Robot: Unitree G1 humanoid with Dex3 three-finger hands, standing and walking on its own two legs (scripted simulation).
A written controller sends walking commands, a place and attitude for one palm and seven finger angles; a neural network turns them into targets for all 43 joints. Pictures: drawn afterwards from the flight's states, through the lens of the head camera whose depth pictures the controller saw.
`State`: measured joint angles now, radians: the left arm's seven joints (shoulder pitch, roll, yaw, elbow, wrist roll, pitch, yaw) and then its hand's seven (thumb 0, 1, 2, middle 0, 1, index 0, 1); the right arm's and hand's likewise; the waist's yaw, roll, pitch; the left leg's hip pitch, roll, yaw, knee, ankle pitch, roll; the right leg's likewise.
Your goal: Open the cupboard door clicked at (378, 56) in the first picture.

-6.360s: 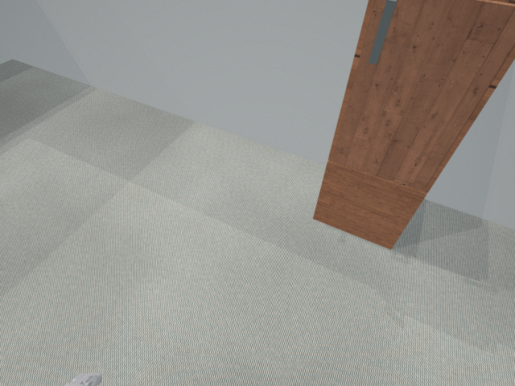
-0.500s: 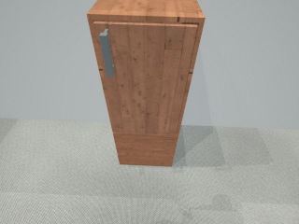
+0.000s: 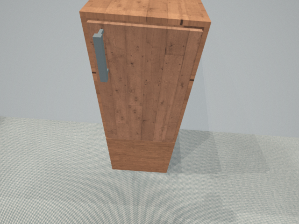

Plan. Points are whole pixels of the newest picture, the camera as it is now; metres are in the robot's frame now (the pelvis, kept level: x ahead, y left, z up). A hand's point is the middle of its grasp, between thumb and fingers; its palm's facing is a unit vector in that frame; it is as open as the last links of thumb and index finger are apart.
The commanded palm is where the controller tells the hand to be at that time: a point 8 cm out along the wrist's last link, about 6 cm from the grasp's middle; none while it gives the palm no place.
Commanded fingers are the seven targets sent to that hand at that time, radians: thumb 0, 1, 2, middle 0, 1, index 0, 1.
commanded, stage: come to a stop and stand still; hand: left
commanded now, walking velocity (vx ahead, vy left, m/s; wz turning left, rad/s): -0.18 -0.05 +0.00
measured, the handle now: (102, 56) +0.55 +0.20 +0.17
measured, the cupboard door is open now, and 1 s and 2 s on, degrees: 0 0 0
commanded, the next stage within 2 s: look again from close up in 0.86 s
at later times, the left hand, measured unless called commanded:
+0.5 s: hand out of the picture +0.05 +0.17 -0.17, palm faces +0.06 -0.97 -0.23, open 7.3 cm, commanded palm none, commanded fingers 0.00 0.90 0.90 -0.20 -0.30 -0.20 -0.30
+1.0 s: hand out of the picture -0.03 +0.18 -0.15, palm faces +0.01 -0.97 -0.23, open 7.4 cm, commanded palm none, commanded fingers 0.00 0.90 0.90 -0.20 -0.30 -0.20 -0.30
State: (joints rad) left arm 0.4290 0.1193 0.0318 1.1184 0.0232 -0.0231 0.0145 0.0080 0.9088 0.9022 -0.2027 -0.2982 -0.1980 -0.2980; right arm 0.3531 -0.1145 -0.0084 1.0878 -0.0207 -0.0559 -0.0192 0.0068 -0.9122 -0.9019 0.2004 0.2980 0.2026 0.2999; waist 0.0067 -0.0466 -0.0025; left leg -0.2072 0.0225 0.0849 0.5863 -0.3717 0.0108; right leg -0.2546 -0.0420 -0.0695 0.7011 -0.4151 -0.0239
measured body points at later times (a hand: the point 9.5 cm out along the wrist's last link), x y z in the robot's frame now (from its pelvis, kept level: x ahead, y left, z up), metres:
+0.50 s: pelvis +0.00 -0.01 +0.00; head +0.02 -0.01 +0.45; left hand +0.05 +0.23 -0.15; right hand +0.03 -0.24 -0.15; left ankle -0.04 +0.11 -0.73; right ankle +0.03 -0.11 -0.73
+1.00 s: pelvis -0.02 +0.00 +0.01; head +0.00 -0.03 +0.46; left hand -0.03 +0.23 -0.14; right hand -0.04 -0.21 -0.16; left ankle -0.04 +0.11 -0.73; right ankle +0.03 -0.11 -0.73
